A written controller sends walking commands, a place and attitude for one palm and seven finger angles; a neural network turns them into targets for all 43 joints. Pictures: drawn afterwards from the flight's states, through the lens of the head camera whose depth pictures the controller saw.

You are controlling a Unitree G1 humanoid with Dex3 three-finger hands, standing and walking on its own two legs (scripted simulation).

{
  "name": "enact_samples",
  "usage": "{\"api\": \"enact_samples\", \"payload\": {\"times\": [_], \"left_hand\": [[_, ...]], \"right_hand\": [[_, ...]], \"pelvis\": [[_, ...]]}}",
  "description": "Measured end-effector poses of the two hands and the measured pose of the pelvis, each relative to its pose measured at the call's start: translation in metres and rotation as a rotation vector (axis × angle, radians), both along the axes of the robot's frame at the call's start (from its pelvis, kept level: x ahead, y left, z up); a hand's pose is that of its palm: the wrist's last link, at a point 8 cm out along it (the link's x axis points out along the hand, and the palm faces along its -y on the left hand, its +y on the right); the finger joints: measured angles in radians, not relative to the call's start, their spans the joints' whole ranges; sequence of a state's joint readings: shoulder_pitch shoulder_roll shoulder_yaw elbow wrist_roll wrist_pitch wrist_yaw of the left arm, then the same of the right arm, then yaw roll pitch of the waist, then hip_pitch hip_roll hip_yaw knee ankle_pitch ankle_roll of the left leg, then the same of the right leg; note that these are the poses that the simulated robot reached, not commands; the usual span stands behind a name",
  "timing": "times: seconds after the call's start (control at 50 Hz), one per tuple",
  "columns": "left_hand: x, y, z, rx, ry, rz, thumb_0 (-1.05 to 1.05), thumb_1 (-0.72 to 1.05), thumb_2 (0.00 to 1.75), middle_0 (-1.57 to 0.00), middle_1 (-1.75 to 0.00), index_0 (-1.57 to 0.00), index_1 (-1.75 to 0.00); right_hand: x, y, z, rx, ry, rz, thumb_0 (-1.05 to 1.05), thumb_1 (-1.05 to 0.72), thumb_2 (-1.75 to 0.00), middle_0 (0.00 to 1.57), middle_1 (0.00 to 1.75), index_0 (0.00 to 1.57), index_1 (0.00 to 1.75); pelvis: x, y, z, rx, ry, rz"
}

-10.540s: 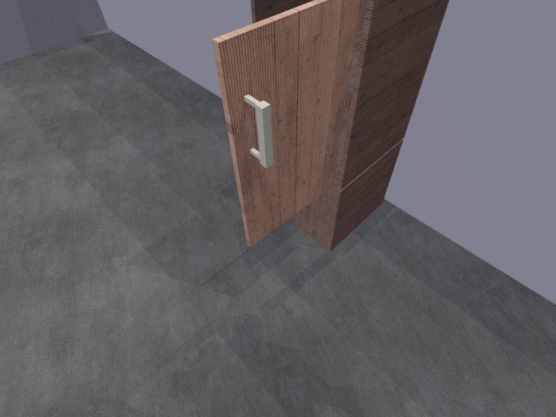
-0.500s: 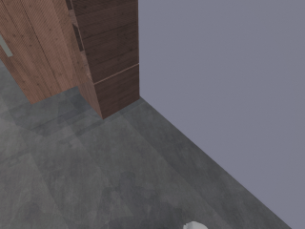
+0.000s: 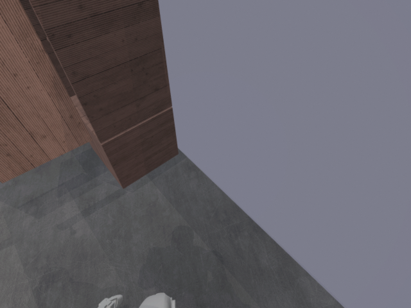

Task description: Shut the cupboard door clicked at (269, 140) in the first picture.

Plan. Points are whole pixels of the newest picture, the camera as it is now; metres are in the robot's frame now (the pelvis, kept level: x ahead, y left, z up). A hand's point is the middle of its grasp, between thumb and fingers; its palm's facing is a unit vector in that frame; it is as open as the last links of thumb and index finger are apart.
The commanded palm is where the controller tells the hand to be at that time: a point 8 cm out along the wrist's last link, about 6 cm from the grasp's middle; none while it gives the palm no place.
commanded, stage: turn to face it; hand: left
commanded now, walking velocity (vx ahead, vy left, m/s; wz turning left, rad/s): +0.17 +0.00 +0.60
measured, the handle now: out of the picture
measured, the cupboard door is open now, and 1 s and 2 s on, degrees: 88 88 88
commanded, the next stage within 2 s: take the last steps up to it in 1.00 s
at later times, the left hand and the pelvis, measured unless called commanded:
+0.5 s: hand (88, 300) +0.18 +0.27 -0.18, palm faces +0.28 -0.94 -0.21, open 7.4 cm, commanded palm none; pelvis +0.15 +0.05 +0.00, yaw +14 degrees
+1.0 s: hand (121, 279) +0.22 +0.20 -0.16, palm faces +0.48 -0.85 -0.23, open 7.4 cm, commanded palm none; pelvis +0.23 +0.00 +0.00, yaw +29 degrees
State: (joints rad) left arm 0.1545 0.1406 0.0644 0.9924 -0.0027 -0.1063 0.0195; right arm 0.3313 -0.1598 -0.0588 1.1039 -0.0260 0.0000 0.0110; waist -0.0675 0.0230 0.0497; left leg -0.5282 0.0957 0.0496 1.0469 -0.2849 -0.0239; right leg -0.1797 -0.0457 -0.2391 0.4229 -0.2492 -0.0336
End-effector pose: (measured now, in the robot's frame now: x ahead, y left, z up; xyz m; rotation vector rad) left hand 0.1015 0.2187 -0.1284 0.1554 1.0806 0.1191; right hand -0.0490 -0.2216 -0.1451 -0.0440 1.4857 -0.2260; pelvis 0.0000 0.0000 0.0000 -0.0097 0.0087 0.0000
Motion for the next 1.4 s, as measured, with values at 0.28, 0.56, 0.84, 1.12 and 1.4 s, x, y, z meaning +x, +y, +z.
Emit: {"api": "enact_samples", "payload": {"times": [0.28, 0.56, 0.84, 1.12, 1.4], "left_hand": [[-0.04, 0.064, -0.046, -0.022, 0.346, 0.2, -0.01, 0.92, 0.9, -0.2, -0.3, -0.2, -0.3], [0.073, 0.096, -0.012, 0.015, 0.112, 0.308, 0.0, 0.91, 0.9, -0.2, -0.3, -0.19, -0.3], [0.127, 0.055, 0.005, 0.092, 0.02, 0.382, 0.0, 0.91, 0.9, -0.2, -0.3, -0.2, -0.3], [0.022, 0.014, -0.015, -0.021, 0.237, 0.611, 0.0, 0.92, 0.9, -0.21, -0.3, -0.2, -0.3], [0.019, 0.044, -0.007, -0.032, 0.22, 0.685, 0.01, 0.91, 0.9, -0.2, -0.3, -0.19, -0.3]], "right_hand": [[0.323, 0.024, 0.018, -0.123, -0.46, 0.341, 0.01, -0.92, -0.9, 0.19, 0.3, 0.2, 0.3], [0.353, 0.057, 0.024, -0.069, -0.286, 0.446, 0.01, -0.91, -0.9, 0.2, 0.3, 0.2, 0.3], [0.381, 0.005, -0.012, -0.027, -0.126, 0.472, 0.01, -0.91, -0.9, 0.2, 0.3, 0.2, 0.3], [0.495, 0.065, 0.013, -0.032, -0.275, 0.712, 0.01, -0.91, -0.9, 0.19, 0.3, 0.2, 0.3], [0.486, 0.117, 0.01, 0.039, -0.283, 0.807, 0.01, -0.91, -0.9, 0.2, 0.3, 0.2, 0.3]], "pelvis": [[0.109, 0.044, -0.028, -0.016, -0.015, 0.108], [0.163, 0.049, -0.002, -0.034, 0.018, 0.271], [0.215, 0.005, -0.011, 0.008, 0.016, 0.421], [0.232, 0.015, -0.005, 0.035, 0.003, 0.545], [0.244, 0.042, -0.001, 0.01, -0.009, 0.605]]}}
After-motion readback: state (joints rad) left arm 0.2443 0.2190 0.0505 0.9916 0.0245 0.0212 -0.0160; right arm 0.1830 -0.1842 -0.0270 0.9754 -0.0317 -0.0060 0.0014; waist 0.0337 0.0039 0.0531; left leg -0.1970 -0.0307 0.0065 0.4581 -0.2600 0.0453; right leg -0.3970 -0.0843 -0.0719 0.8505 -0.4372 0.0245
